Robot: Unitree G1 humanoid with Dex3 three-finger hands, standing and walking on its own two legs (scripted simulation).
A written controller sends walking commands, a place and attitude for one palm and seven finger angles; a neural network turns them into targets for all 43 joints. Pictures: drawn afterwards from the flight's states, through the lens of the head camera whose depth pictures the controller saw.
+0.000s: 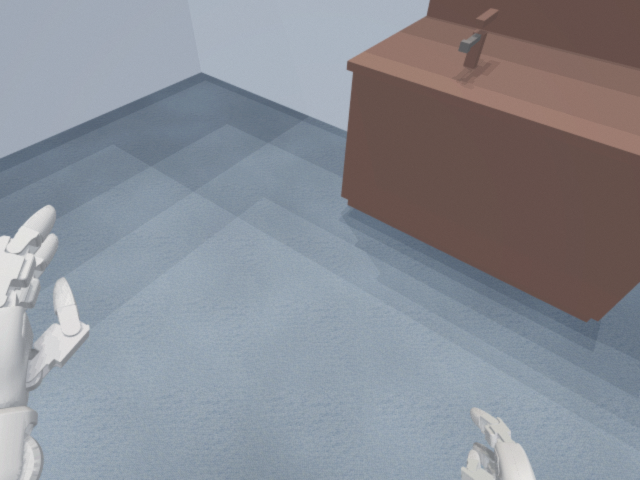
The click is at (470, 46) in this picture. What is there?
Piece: tap's lever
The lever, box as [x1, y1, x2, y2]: [458, 39, 471, 52]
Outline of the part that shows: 464,39 461,41 458,50 467,52 469,50 471,41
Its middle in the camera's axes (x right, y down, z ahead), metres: +0.44 -0.59 +1.18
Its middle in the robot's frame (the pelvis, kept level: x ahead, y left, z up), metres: +1.30 -0.37 +0.04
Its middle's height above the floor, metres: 0.81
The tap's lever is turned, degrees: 0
